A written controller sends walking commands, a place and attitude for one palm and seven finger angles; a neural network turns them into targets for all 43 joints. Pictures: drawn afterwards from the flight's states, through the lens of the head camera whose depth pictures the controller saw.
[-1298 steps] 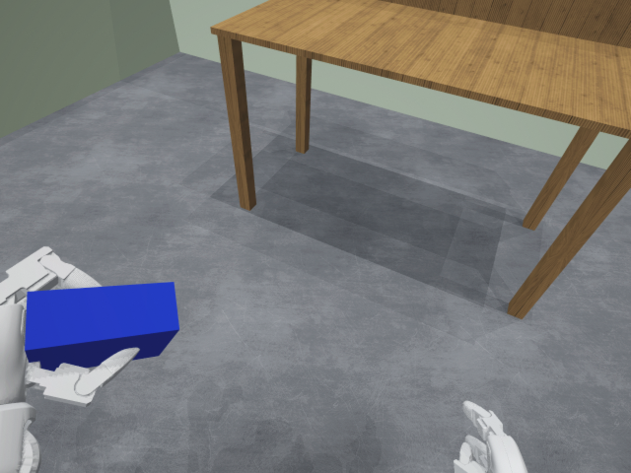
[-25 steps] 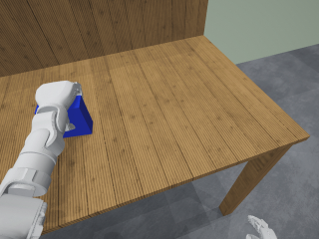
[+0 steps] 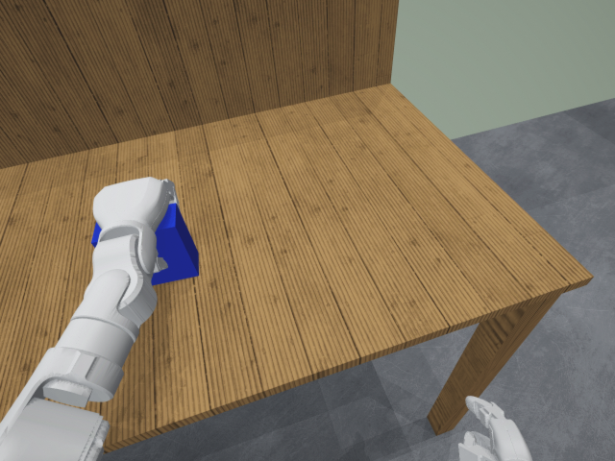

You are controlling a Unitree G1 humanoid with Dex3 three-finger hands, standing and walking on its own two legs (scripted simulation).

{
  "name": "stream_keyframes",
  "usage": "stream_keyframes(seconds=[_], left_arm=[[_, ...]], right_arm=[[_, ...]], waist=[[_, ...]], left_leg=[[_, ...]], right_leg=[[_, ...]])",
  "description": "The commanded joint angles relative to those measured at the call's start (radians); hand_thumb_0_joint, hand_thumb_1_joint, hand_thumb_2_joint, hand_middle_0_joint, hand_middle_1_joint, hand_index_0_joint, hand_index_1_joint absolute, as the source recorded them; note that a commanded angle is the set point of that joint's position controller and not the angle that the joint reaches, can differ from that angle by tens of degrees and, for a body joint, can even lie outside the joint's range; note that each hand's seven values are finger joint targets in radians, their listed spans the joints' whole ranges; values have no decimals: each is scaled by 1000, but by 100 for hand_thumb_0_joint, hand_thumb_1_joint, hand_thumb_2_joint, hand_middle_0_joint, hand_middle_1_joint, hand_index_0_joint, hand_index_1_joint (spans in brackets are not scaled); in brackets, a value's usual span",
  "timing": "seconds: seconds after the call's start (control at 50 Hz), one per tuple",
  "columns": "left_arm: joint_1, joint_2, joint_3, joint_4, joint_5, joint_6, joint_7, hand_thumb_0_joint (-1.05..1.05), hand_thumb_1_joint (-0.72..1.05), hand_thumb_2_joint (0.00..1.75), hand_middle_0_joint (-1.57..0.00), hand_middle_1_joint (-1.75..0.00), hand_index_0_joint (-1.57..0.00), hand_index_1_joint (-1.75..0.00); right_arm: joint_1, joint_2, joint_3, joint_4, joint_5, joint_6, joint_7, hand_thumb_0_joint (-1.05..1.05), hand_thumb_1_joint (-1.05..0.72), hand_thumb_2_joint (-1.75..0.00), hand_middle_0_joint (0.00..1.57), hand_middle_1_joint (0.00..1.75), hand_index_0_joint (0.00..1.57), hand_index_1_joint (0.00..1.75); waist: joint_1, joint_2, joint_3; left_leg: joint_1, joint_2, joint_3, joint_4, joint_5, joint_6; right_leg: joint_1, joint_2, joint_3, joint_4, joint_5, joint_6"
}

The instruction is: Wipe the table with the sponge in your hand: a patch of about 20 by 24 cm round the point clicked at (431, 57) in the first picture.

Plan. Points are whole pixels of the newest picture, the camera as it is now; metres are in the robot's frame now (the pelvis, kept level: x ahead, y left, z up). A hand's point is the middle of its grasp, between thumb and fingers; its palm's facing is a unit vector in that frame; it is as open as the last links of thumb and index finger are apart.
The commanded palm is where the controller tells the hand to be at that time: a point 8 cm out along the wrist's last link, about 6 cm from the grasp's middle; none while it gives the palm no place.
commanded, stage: wipe back along the middle lane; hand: left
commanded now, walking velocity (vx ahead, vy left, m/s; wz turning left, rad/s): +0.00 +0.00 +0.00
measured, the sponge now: (155, 256) +0.37 +0.27 +0.06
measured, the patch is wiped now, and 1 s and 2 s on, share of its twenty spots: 0.60 0.85 0.85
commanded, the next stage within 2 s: slide across to the third lane in 1.40 s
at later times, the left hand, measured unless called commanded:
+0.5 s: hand (143, 259) +0.33 +0.25 +0.11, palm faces +0.01 -0.03 -1.00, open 9.1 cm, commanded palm +0.29 +0.25 +0.14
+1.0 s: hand (137, 283) +0.29 +0.25 +0.11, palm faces +0.08 -0.07 -0.99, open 9.1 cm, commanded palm +0.24 +0.23 +0.14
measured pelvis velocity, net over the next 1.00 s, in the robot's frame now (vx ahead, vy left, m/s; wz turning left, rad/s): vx -0.02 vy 0.00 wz -0.03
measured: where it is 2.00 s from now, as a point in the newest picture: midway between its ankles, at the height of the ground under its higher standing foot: outside the picture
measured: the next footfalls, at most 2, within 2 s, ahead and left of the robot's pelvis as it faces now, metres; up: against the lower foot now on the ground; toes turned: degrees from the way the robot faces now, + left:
none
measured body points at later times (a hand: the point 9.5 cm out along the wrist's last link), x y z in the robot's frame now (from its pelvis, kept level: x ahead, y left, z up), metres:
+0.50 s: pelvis -0.01 -0.02 +0.00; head -0.02 -0.06 +0.45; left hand +0.32 +0.25 +0.16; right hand +0.18 -0.27 -0.10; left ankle -0.01 +0.10 -0.74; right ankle -0.04 -0.10 -0.74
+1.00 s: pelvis -0.02 +0.00 +0.00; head -0.04 -0.04 +0.44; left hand +0.28 +0.25 +0.16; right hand +0.21 -0.22 -0.08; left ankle -0.01 +0.10 -0.74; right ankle -0.04 -0.10 -0.74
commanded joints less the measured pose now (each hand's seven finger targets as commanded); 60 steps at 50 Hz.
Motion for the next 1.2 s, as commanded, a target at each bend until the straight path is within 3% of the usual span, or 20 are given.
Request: stream_keyframes(seconds=[0.0,0.02,0.04,0.12,0.2,0.3,0.4,0.52,0.58,0.62,0.68,0.72,0.76,0.82,0.84,0.98,1.02,1.06,1.12,1.18], left_arm=[[-262,244,120,-143,19,22,29,0,10,130,-120,-160,-120,-160],[-242,297,163,-151,22,27,30,0,10,130,-120,-160,-120,-160],[-240,238,112,-164,15,29,26,0,10,130,-120,-160,-120,-160],[-129,276,150,-171,6,40,7,0,10,130,-120,-160,-120,-160],[-92,220,97,-186,-2,39,-10,0,10,130,-120,-160,-120,-160],[8,238,130,-209,-17,27,-14,0,10,130,-120,-160,-120,-160],[-2,207,97,-244,-24,38,-9,0,10,130,-120,-160,-120,-160],[68,218,125,-298,-32,52,3,0,10,130,-120,-160,-120,-160],[95,167,86,-326,-38,61,3,0,10,130,-120,-160,-120,-160],[132,219,138,-356,-41,70,7,0,10,130,-120,-160,-120,-160],[179,143,83,-404,-48,85,8,0,10,130,-120,-160,-120,-160],[196,202,132,-431,-47,98,10,0,10,130,-120,-160,-120,-160],[168,142,73,-434,-45,118,7,0,10,130,-120,-160,-120,-160],[160,160,82,-468,-37,136,7,0,10,130,-120,-160,-120,-160],[161,110,41,-472,-37,141,8,0,10,130,-120,-160,-120,-160],[314,47,7,-583,-44,156,4,0,10,130,-120,-160,-120,-160],[340,77,32,-615,-48,163,5,0,10,130,-120,-160,-120,-160],[324,28,-18,-636,-44,172,6,0,10,130,-120,-160,-120,-160],[371,77,29,-668,-38,189,18,0,10,130,-120,-160,-120,-160],[409,15,-22,-692,-43,197,16,0,10,130,-120,-160,-120,-160]], right_arm=[[-123,-124,-39,-139,6,-26,-1,0,-90,-90,20,30,20,30],[-133,-134,-36,-142,6,-23,-3,0,-90,-90,20,30,20,30],[-135,-124,-38,-152,7,-25,-3,0,-90,-90,20,30,20,30],[-152,-131,-37,-158,11,-20,-2,0,-90,-90,20,30,20,30],[-147,-125,-40,-167,17,-18,-1,0,-90,-90,20,30,20,30],[-151,-128,-42,-174,17,-21,-5,0,-90,-90,20,30,20,30],[-173,-125,-40,-178,22,-21,-6,0,-90,-90,20,30,20,30],[-199,-122,-40,-189,19,-29,-7,0,-90,-90,20,30,20,30],[-204,-116,-39,-195,19,-30,-4,0,-90,-90,20,30,20,30],[-225,-119,-36,-197,18,-30,-3,0,-90,-90,20,30,20,30],[-227,-109,-35,-204,18,-32,7,0,-90,-90,20,30,20,30],[-252,-114,-32,-206,15,-29,6,0,-90,-90,20,30,20,30],[-249,-105,-27,-206,20,-29,5,0,-90,-90,20,30,20,30],[-276,-105,-25,-209,21,-30,2,0,-90,-90,20,30,20,30],[-268,-99,-24,-213,19,-34,4,0,-90,-90,20,30,20,30],[-292,-88,-22,-228,16,-39,30,0,-90,-90,20,30,20,30],[-307,-89,-20,-228,15,-38,35,0,-90,-90,20,30,20,30],[-306,-81,-16,-231,17,-37,41,0,-90,-90,20,30,20,30],[-330,-87,-17,-232,16,-33,44,0,-90,-90,20,30,20,30],[-327,-79,-17,-239,18,-33,52,0,-90,-90,20,30,20,30]], waist=[[-3,-103,-264],[6,-102,-259],[-2,-104,-275],[10,-75,-239],[-7,-85,-202],[0,-138,-195],[-5,-97,-149],[16,-107,-176],[11,-110,-175],[28,-100,-180],[23,-104,-173],[35,-105,-160],[19,-125,-129],[29,-85,-122],[25,-92,-140],[41,-105,-171],[49,-95,-167],[37,-101,-142],[57,-85,-127],[51,-98,-122]], left_leg=[[128,6,-6,8,385,16],[114,4,-8,-2,366,18],[115,-1,2,4,368,22],[98,-5,5,8,350,24],[85,-4,10,9,296,26],[62,-7,18,19,271,29],[61,-3,13,8,216,27],[71,-2,6,12,216,26],[72,-2,14,15,220,25],[74,-2,6,12,219,23],[83,3,9,16,246,21],[79,3,2,11,231,19],[74,6,6,3,210,19],[91,10,-8,-9,197,17],[96,8,-2,0,212,18],[125,19,-12,12,294,12],[124,23,-18,8,290,9],[122,25,-16,5,285,9],[116,27,-24,-5,272,6],[112,28,-21,2,289,6]], right_leg=[[113,2,39,-4,454,-37],[126,2,52,-6,441,-41],[143,-2,44,0,461,-35],[138,-2,65,-2,470,-35],[109,-2,61,-8,419,-27],[118,-3,79,-2,433,-18],[69,-1,80,-18,330,-20],[81,2,97,-13,317,-26],[85,0,83,-10,327,-19],[90,3,102,-6,318,-26],[87,3,79,3,349,-22],[84,7,97,1,319,-28],[56,7,77,-6,276,-19],[39,13,84,-10,222,-30],[51,10,66,-2,239,-28],[77,16,57,23,323,-32],[77,20,72,27,319,-37],[56,20,54,25,300,-33],[63,28,74,30,276,-42],[67,24,55,34,291,-37]])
